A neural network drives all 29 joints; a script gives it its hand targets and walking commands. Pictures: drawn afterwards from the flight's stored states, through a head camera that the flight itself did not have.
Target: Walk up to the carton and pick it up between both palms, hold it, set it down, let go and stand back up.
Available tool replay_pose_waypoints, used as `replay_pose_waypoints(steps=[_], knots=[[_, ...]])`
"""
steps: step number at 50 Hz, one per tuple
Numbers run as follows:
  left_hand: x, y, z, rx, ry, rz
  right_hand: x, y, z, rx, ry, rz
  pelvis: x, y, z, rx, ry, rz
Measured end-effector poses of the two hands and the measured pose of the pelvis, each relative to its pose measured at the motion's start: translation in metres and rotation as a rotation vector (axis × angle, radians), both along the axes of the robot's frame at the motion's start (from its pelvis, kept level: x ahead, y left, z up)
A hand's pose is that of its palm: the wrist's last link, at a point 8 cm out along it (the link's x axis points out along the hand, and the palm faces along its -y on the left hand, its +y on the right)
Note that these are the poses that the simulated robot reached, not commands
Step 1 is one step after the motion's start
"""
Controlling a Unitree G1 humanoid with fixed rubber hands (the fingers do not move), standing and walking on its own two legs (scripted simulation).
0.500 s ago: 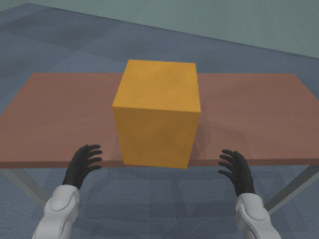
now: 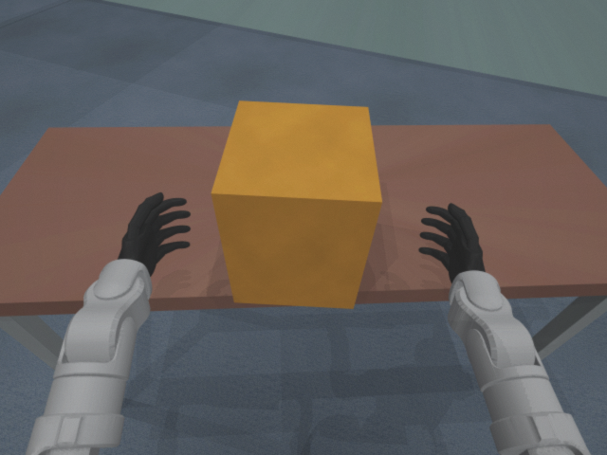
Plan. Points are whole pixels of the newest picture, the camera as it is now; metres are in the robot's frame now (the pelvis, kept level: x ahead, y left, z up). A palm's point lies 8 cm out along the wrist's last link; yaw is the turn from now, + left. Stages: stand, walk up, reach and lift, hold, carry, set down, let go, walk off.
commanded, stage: reach and lift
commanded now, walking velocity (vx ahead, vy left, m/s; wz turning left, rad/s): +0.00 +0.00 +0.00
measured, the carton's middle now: (298, 208) +0.46 +0.04 +0.05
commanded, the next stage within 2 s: none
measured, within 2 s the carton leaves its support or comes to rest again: neither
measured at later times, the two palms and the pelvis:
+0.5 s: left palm (147, 183) +0.38 +0.23 +0.16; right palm (465, 201) +0.40 -0.18 +0.15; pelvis -0.01 -0.01 +0.00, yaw +1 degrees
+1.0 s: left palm (150, 117) +0.44 +0.23 +0.22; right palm (471, 138) +0.45 -0.18 +0.21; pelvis -0.01 -0.01 +0.00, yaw +2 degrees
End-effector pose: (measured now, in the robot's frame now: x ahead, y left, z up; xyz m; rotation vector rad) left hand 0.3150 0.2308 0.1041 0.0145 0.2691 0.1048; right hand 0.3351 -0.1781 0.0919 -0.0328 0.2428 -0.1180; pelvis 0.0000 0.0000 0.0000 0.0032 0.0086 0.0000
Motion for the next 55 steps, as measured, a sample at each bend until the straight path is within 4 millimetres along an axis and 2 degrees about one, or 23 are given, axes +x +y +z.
replay_pose_waypoints(steps=[15, 33, 55], knots=[[0.043, -0.004, 0.037, -0.003, 0.017, 0.016, 0.038, 0.001, 0.033, 0.003, 0.013, -0.006, -0.01, -0.004, 0.0, 0.0, 0.025, 0.011], [0.09, -0.003, 0.077, 0.006, 0.018, 0.026, 0.082, 0.003, 0.074, 0.004, 0.025, -0.003, -0.009, -0.008, 0.0, -0.003, 0.082, 0.025], [0.136, -0.003, 0.128, 0.007, 0.012, 0.035, 0.124, 0.001, 0.126, 0.013, 0.031, 0.0, -0.008, -0.007, 0.0, -0.01, 0.178, 0.032]])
